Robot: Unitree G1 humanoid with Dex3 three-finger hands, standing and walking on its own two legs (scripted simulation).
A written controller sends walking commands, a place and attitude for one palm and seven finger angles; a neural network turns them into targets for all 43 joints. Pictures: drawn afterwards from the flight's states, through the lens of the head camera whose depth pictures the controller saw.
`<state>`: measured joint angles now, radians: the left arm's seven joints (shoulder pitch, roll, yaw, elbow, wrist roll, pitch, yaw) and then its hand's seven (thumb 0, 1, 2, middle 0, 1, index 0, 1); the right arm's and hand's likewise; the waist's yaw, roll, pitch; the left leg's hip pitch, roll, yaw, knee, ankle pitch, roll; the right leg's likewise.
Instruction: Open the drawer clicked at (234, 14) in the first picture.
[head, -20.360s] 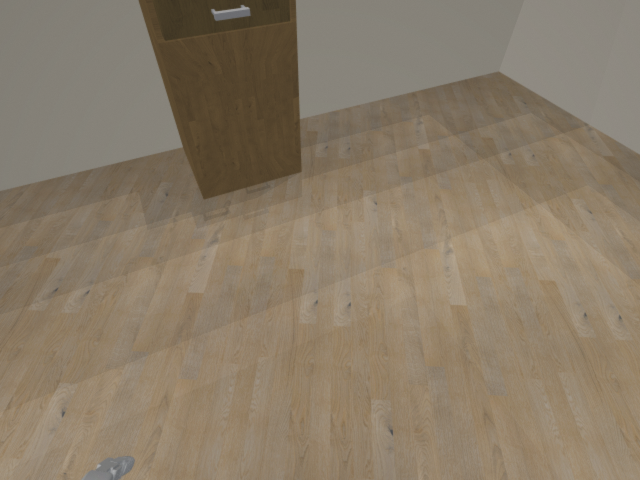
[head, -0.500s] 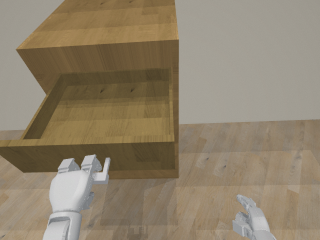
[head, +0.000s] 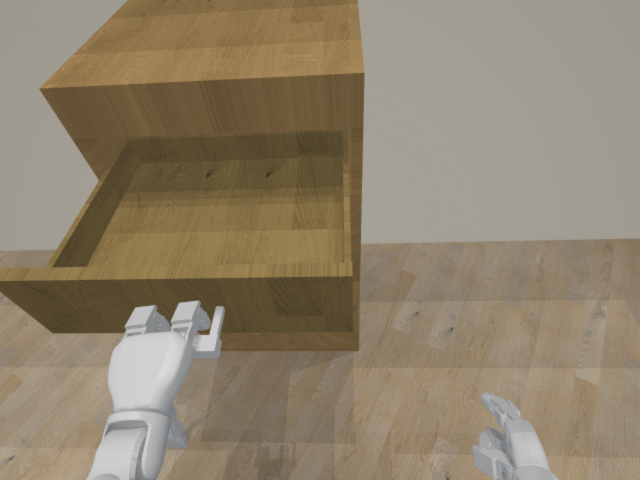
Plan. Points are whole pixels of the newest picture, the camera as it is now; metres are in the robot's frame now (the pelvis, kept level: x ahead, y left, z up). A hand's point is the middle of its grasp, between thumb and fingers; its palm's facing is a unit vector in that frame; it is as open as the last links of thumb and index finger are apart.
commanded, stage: lift the hand off the handle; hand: left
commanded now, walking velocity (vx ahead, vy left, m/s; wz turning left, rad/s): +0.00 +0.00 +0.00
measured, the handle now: (176, 330) +0.27 +0.23 +0.03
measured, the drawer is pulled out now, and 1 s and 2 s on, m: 0.29 0.29 0.29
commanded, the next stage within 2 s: draw the hand back to the body in 1.36 s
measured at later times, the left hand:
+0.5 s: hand (161, 347) +0.24 +0.22 +0.07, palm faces +0.10 -0.09 -0.99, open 13.6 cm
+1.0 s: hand (135, 308) +0.24 +0.22 +0.14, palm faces +0.15 -0.08 -0.99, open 13.8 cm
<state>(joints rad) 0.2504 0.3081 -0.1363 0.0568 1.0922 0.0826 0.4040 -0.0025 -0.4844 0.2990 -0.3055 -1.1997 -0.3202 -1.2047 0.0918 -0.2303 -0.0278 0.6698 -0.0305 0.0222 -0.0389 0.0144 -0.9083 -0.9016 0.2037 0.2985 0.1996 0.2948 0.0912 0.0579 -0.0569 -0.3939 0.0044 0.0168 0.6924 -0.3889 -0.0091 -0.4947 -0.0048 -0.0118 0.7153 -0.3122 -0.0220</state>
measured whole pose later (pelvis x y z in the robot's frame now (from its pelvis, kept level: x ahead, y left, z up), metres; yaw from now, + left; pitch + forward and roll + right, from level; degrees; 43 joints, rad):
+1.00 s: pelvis +0.01 +0.01 +0.02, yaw +0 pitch -2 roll +0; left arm 0.22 0.44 -0.12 -0.35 0.95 0.18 0.07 0.00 -0.49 0.30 -0.32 -1.20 -0.32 -1.20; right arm 0.04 -0.24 0.03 0.65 0.00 0.10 -0.01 0.01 -0.91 -0.90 0.20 0.30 0.20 0.29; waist 0.13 0.12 0.00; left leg -0.10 0.00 0.01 0.43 -0.29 0.00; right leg -0.20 -0.01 -0.02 0.46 -0.22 -0.01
